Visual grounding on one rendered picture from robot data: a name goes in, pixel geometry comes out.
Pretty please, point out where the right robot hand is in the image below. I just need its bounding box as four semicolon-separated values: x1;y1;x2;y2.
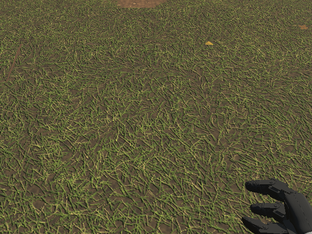
242;177;312;234

